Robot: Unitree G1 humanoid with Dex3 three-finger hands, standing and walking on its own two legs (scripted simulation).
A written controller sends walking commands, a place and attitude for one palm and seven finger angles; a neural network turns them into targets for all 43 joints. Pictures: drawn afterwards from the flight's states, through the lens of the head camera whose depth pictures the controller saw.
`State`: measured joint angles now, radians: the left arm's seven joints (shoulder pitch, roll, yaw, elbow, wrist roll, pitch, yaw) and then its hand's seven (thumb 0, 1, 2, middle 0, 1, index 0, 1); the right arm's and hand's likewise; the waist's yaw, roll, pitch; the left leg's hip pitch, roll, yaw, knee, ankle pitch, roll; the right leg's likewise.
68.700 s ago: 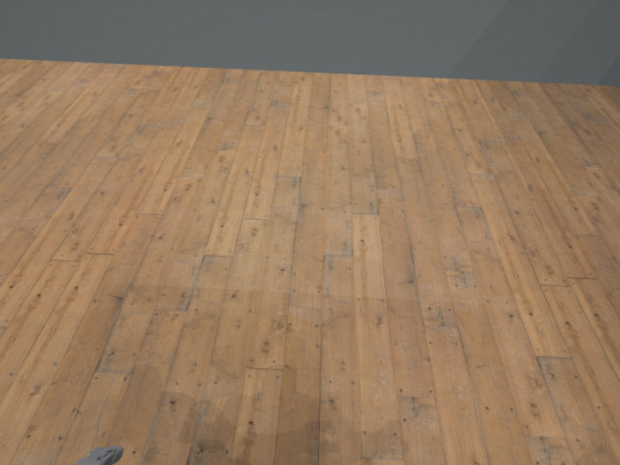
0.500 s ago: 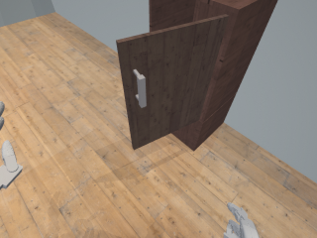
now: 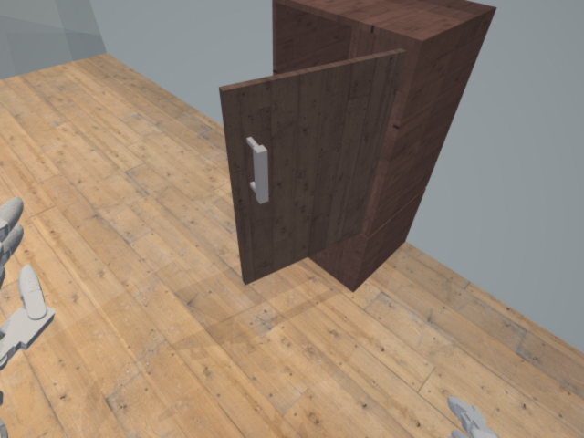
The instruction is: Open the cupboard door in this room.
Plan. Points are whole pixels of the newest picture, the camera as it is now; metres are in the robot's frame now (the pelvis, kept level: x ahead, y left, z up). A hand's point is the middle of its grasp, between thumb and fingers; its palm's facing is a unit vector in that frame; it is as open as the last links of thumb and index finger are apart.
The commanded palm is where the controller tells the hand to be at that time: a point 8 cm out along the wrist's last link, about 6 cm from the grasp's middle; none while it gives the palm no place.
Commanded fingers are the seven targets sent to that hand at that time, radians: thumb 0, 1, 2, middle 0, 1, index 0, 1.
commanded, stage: let the arm hang, fingers relaxed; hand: left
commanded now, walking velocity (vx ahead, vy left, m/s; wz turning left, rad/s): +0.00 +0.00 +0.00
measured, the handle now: (256, 170) +0.61 +0.11 +0.03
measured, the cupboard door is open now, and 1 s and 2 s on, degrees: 75 75 75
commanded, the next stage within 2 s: look to check the result in 1.18 s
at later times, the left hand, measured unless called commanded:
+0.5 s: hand out of the picture -0.03 +0.19 -0.17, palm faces +0.07 -0.98 -0.21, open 7.0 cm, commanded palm none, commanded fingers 0.00 0.90 0.90 -0.20 -0.30 -0.20 -0.30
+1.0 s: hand out of the picture +0.04 +0.20 -0.16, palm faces +0.05 -0.97 -0.24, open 7.4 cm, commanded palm none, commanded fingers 0.00 0.90 0.90 -0.20 -0.30 -0.20 -0.30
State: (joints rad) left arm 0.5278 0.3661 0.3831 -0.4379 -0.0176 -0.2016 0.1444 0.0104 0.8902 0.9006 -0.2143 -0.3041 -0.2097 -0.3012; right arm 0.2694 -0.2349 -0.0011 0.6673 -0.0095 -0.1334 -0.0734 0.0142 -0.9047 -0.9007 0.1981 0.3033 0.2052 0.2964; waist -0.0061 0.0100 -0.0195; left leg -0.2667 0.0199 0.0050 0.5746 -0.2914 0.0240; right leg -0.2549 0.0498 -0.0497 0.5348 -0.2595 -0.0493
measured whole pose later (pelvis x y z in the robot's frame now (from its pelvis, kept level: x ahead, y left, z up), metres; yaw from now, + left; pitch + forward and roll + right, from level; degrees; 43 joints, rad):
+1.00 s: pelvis -0.01 +0.00 +0.01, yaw +2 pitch -2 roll +0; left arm 0.17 0.20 0.02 1.11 0.01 0.00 0.02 0.00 0.91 0.90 -0.20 -0.30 -0.20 -0.30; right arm 0.22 -0.20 0.00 1.13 -0.02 0.01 -0.02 0.00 -0.91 -0.90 0.20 0.30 0.20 0.30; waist -0.01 0.02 0.05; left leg -0.20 -0.02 -0.02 0.40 -0.17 0.01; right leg -0.19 0.02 -0.02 0.41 -0.19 -0.03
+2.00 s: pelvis +0.03 -0.01 +0.02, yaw +2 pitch -1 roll +0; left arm 0.09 0.30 0.01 1.12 0.01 -0.02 0.01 0.00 0.91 0.90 -0.21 -0.30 -0.20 -0.30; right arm 0.09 -0.32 0.00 1.12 -0.02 0.00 -0.01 0.01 -0.91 -0.90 0.20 0.30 0.21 0.30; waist 0.00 0.02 0.06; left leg -0.11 -0.01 -0.02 0.29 -0.17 0.00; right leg -0.10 0.03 -0.02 0.31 -0.19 -0.04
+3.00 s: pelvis +0.04 +0.00 +0.02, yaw +2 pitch -1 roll +0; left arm 0.11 0.31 0.01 1.12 0.01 -0.02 0.01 0.00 0.91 0.90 -0.21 -0.30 -0.20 -0.30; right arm 0.11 -0.32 0.00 1.13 -0.02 -0.01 -0.01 0.01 -0.91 -0.90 0.20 0.30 0.21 0.30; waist 0.00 0.00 0.06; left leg -0.08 -0.01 -0.01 0.28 -0.18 0.00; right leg -0.08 0.03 -0.01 0.29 -0.19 -0.04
